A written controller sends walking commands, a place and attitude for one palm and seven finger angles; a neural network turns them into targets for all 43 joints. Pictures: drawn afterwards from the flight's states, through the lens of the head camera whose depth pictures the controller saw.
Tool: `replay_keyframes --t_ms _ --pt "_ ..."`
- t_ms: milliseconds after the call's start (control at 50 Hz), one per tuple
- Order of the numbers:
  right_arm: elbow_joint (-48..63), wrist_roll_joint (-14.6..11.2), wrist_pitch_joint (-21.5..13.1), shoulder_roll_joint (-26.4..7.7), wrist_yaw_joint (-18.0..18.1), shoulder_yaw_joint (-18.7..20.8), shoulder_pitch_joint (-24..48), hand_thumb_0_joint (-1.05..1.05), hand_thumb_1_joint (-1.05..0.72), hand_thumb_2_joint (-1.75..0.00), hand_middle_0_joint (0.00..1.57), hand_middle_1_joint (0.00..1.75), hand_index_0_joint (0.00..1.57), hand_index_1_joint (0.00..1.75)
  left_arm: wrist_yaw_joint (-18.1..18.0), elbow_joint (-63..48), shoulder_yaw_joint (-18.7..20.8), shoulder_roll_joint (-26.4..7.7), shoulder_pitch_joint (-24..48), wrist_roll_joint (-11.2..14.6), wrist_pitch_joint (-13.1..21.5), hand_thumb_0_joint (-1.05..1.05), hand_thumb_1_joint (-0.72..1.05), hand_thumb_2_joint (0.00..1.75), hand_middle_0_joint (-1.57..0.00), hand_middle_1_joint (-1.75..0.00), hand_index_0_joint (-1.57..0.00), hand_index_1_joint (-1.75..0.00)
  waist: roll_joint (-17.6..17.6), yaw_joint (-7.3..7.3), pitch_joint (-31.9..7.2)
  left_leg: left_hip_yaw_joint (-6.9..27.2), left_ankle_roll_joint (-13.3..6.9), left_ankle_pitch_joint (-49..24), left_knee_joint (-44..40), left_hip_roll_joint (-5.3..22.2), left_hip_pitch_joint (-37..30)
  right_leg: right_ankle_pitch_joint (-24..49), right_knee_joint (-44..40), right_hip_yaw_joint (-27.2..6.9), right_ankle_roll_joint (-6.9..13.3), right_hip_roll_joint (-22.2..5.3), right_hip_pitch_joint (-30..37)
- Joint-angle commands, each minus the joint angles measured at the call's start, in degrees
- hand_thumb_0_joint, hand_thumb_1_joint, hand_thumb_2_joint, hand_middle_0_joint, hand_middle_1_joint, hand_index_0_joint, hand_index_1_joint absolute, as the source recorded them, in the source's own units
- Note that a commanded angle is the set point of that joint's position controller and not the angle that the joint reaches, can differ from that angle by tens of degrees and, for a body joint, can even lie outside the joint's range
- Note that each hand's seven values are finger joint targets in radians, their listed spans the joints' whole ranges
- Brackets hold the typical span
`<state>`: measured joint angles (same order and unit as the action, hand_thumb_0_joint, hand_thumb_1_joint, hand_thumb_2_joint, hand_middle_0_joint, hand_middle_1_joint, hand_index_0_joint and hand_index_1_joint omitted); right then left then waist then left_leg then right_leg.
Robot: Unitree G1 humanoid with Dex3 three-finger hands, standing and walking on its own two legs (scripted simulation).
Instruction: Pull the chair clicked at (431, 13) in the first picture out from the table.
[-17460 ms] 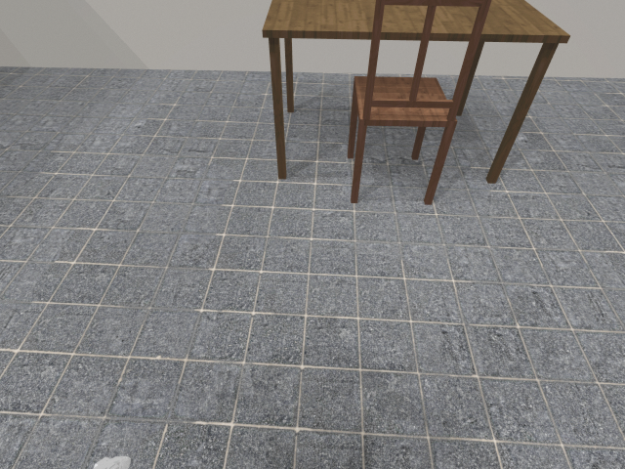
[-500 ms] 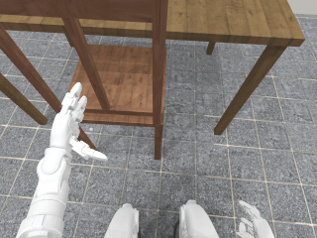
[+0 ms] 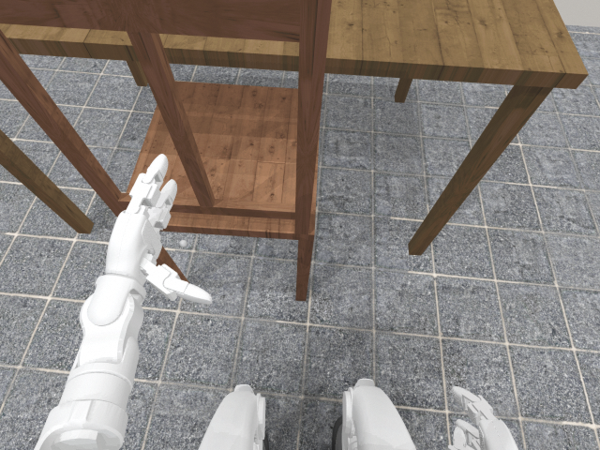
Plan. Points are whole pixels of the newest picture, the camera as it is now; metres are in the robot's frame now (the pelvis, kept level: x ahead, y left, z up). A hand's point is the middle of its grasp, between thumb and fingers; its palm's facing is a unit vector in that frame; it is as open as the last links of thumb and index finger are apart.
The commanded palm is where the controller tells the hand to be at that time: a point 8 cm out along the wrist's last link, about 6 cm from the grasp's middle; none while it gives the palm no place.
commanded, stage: aim the fingers beside a spindle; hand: left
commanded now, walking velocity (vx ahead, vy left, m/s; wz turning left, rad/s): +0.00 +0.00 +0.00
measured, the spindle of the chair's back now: (183, 139) +0.52 +0.17 +0.05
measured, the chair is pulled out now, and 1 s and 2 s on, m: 0.00 0.00 0.00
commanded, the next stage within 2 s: none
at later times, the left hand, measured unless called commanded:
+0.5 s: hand (194, 246) +0.37 +0.14 +0.02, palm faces -0.10 -0.99 -0.05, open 16.9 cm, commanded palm +0.35 +0.21 +0.02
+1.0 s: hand (179, 240) +0.38 +0.16 +0.02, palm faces -0.05 -1.00 -0.08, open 16.9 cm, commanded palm +0.35 +0.22 +0.02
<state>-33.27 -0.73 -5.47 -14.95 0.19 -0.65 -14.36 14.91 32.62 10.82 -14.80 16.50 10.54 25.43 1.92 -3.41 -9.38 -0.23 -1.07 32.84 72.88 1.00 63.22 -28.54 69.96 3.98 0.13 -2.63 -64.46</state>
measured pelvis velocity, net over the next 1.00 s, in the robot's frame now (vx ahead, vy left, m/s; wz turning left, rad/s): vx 0.00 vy -0.01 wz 0.00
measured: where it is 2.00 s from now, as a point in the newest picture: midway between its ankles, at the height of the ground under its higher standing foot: outside the picture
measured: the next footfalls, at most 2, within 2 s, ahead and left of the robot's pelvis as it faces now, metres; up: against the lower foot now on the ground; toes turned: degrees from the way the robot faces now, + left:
none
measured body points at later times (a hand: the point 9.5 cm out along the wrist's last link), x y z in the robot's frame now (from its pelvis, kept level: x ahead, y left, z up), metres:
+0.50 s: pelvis +0.00 +0.00 +0.00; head +0.12 +0.00 +0.43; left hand +0.37 +0.20 +0.02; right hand +0.14 -0.25 -0.11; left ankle +0.01 +0.11 -0.62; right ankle +0.04 -0.12 -0.62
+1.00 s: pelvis +0.00 -0.01 +0.00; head +0.12 +0.00 +0.43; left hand +0.37 +0.22 +0.03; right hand +0.13 -0.26 -0.11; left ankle +0.01 +0.11 -0.62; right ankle +0.04 -0.12 -0.62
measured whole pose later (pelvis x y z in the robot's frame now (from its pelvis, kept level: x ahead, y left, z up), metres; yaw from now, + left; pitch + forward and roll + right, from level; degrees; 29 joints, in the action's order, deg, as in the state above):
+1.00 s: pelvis +0.00 -0.01 +0.00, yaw +0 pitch +23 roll -1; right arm -32.6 -0.5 -4.9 -14.6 0.3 -0.6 -13.3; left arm 13.0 32.3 13.1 -15.4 16.2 9.3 26.8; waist 1.4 -3.8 -8.9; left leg -0.2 -0.6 33.1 73.3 1.3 63.1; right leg -28.9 70.9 3.9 0.6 -2.2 -64.7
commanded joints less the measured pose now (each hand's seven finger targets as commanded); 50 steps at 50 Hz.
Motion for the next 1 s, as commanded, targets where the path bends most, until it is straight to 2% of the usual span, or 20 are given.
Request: replay_keyframes --t_ms 0,20,60,160,220,320,360,380,440,460,500,560,640,680,720,800,820,840,880,980 --pt "6.6 0.0 -2.4 -8.4 0.4 4.0 -2.7 0.0 -0.9 -0.9 0.2 0.3 0.2 0.3 -0.7 -13.1 2.1 -7.2 13.8 0.5 4.0 0.0 -0.5 0.3 -0.06 -0.08 -0.06 -0.08 0.9 -0.89 -23.2 2.7 0.2 -18.9 -9.9 -0.9 -14.2 13.2 -7.5 -1.9 1.5 2.2 14.1" --pt "6.9 0.2 -2.3 -8.5 0.4 4.0 -2.7 0.0 -0.9 -0.9 0.2 0.3 0.2 0.3 -1.5 -14.6 3.8 -9.0 13.2 0.4 4.4 0.0 -0.5 0.3 -0.06 -0.08 -0.06 -0.08 2.2 -0.22 -24.0 2.7 0.4 -20.7 -9.9 -0.9 -15.0 14.1 -6.9 -1.8 1.7 2.2 14.4" --pt "7.4 0.4 -2.0 -8.0 0.2 3.8 -2.4 0.0 -0.9 -0.9 0.2 0.3 0.2 0.3 -2.7 -15.9 5.8 -10.6 11.9 0.1 5.1 0.0 -0.5 0.3 -0.06 -0.08 -0.06 -0.08 1.1 0.64 -25.2 2.6 0.6 -22.0 -10.2 -1.0 -15.2 15.8 -6.8 -1.9 1.6 2.2 16.7" --pt "7.2 0.5 -1.4 -7.7 -0.1 3.6 -2.0 0.0 -0.9 -0.9 0.2 0.3 0.2 0.3 -4.2 -14.5 3.7 -8.2 12.1 -1.1 5.5 0.0 -0.5 0.3 -0.06 -0.08 -0.06 -0.08 0.9 -0.47 -22.6 2.5 0.7 -20.4 -10.1 -0.9 -14.8 14.2 -7.1 -1.8 1.4 2.4 14.9" --pt "7.3 0.2 -1.4 -8.0 0.1 3.6 -2.0 0.0 -0.9 -0.9 0.2 0.3 0.2 0.3 -3.0 -12.8 1.1 -6.0 12.5 -1.1 4.8 0.0 -0.5 0.3 -0.06 -0.08 -0.06 -0.08 0.2 -1.43 -21.6 2.7 0.4 -18.0 -10.2 -0.9 -13.9 12.4 -7.7 -1.7 1.6 2.6 14.2" --pt "7.1 -0.2 -1.4 -8.3 0.3 3.8 -2.2 0.0 -0.9 -0.9 0.2 0.3 0.2 0.3 -1.1 -12.0 -0.8 -4.4 12.1 0.0 3.5 0.0 -0.5 0.3 -0.06 -0.08 -0.06 -0.08 0.4 -1.59 -21.9 2.7 0.3 -18.6 -9.9 -0.9 -14.2 13.1 -8.0 -1.6 1.6 2.4 14.0" --pt "6.9 0.0 -1.4 -8.3 0.4 4.0 -2.3 0.0 -0.9 -0.9 0.2 0.3 0.2 0.3 -1.5 -14.3 0.9 -6.1 12.9 -0.1 3.9 0.0 -0.5 0.3 -0.06 -0.08 -0.06 -0.08 1.0 -0.98 -24.2 2.9 0.6 -20.5 -9.8 -0.9 -15.6 14.4 -7.5 -1.7 1.6 2.2 14.7" --pt "7.1 0.0 -1.3 -8.2 0.3 3.9 -2.3 0.0 -0.9 -0.9 0.2 0.3 0.2 0.3 -2.0 -14.4 1.5 -6.6 12.3 -0.1 4.1 0.0 -0.5 0.3 -0.06 -0.08 -0.06 -0.08 0.2 -0.73 -24.0 2.8 0.5 -20.6 -10.0 -1.0 -15.2 14.8 -7.6 -1.8 1.5 2.2 15.5" --pt "7.3 0.4 -1.2 -7.8 0.2 3.7 -1.9 0.0 -0.9 -0.9 0.2 0.3 0.2 0.3 -3.8 -16.2 4.2 -9.0 12.0 -0.5 5.2 0.0 -0.5 0.3 -0.06 -0.08 -0.06 -0.08 1.9 0.24 -24.6 2.5 0.7 -21.6 -9.9 -1.2 -15.3 15.7 -7.1 -2.0 1.6 2.2 16.4" --pt "7.1 0.3 -1.0 -7.7 0.2 3.6 -2.0 0.0 -0.9 -0.9 0.2 0.3 0.2 0.3 -4.4 -15.1 5.6 -10.3 12.4 -0.7 5.4 0.0 -0.5 0.3 -0.06 -0.08 -0.06 -0.08 -0.1 -0.04 -23.6 2.3 0.5 -20.9 -9.7 -1.2 -13.9 15.9 -7.2 -2.2 1.4 2.3 17.2" --pt "7.1 0.4 -0.9 -7.4 0.3 3.4 -1.8 0.0 -0.9 -0.9 0.2 0.3 0.2 0.3 -4.7 -13.9 6.2 -10.6 12.2 -1.2 5.7 0.0 -0.5 0.3 -0.06 -0.08 -0.06 -0.08 -1.0 0.04 -23.3 1.7 0.3 -19.3 -9.5 -1.4 -11.5 16.1 -7.3 -2.8 1.4 2.3 18.9" --pt "7.3 0.3 -0.9 -7.6 0.1 3.4 -1.8 0.0 -0.9 -0.9 0.2 0.3 0.2 0.3 -3.7 -12.5 5.4 -9.6 10.1 -1.0 5.5 0.0 -0.5 0.3 -0.06 -0.08 -0.06 -0.08 -0.2 0.15 -22.5 1.6 0.3 -19.0 -9.9 -1.4 -11.7 15.8 -7.7 -2.8 1.5 2.4 18.7" --pt "7.3 -0.2 -1.4 -7.8 0.0 3.6 -2.0 0.0 -0.9 -0.9 0.2 0.3 0.2 0.3 -0.4 -12.2 -0.3 -4.6 10.4 0.3 4.3 0.0 -0.5 0.3 -0.06 -0.08 -0.06 -0.08 -0.1 -1.38 -22.4 1.8 0.1 -18.2 -9.9 -1.2 -12.9 14.8 -8.6 -2.5 1.4 2.4 17.2" --pt "6.9 -0.4 -1.4 -8.3 0.3 3.8 -2.2 0.0 -0.9 -0.9 0.2 0.3 0.2 0.3 0.2 -11.4 0.4 -5.8 11.9 0.6 3.8 0.0 -0.5 0.3 -0.06 -0.08 -0.06 -0.08 -1.0 -1.74 -21.5 1.9 0.0 -16.1 -9.8 -1.2 -11.5 13.0 -8.9 -2.7 1.3 2.4 16.6" --pt "7.0 -0.3 -1.9 -8.1 0.6 3.8 -2.2 0.0 -0.9 -0.9 0.2 0.3 0.2 0.3 0.2 -13.3 -0.3 -5.3 14.1 0.8 4.3 0.0 -0.5 0.3 -0.06 -0.08 -0.06 -0.08 0.3 -1.81 -21.6 2.3 0.0 -16.8 -9.5 -1.2 -12.4 12.8 -8.3 -2.5 1.5 2.4 15.3" --pt "6.7 0.1 -2.1 -7.9 0.7 3.7 -2.1 0.0 -0.9 -0.9 0.2 0.3 0.2 0.3 -1.6 -14.7 5.3 -10.4 14.0 0.6 5.6 0.0 -0.5 0.3 -0.06 -0.08 -0.06 -0.08 -0.3 -0.27 -23.6 1.9 0.0 -17.9 -9.4 -1.4 -11.9 14.3 -8.0 -3.2 1.4 2.2 18.0" --pt "6.8 0.2 -2.1 -7.9 0.8 3.7 -2.1 0.0 -0.9 -0.9 0.2 0.3 0.2 0.3 -2.3 -15.2 6.9 -12.3 13.6 0.2 6.0 0.0 -0.5 0.3 -0.06 -0.08 -0.06 -0.08 1.3 0.51 -24.2 1.9 0.1 -18.8 -9.2 -1.5 -11.8 14.8 -7.2 -3.1 1.6 2.3 18.1" --pt "6.9 0.4 -2.1 -7.4 0.6 3.5 -2.0 0.0 -0.9 -0.9 0.2 0.3 0.2 0.3 -2.7 -15.0 6.6 -11.3 13.3 0.2 6.0 0.0 -0.5 0.3 -0.06 -0.08 -0.06 -0.08 0.7 0.31 -24.6 1.6 0.0 -19.1 -9.2 -1.7 -12.1 15.6 -7.5 -3.3 1.4 2.3 18.9" --pt "6.8 0.4 -1.9 -7.5 0.5 3.4 -1.8 0.0 -0.9 -0.9 0.2 0.3 0.2 0.3 -2.9 -14.0 7.7 -12.4 12.8 -0.2 6.1 0.0 -0.5 0.3 -0.06 -0.08 -0.06 -0.08 0.4 0.48 -24.0 1.4 0.0 -18.4 -9.2 -1.7 -10.6 15.6 -7.4 -3.5 1.4 2.3 19.6" --pt "7.0 -0.2 -1.7 -8.1 0.5 3.4 -1.8 0.0 -0.9 -0.9 0.2 0.3 0.2 0.3 -0.3 -9.1 4.3 -8.9 11.9 0.3 4.2 0.0 -0.5 0.3 -0.06 -0.08 -0.06 -0.08 -1.5 -1.09 -20.8 1.1 -0.1 -14.4 -9.3 -1.6 -8.7 12.1 -8.9 -3.6 1.2 2.4 17.6"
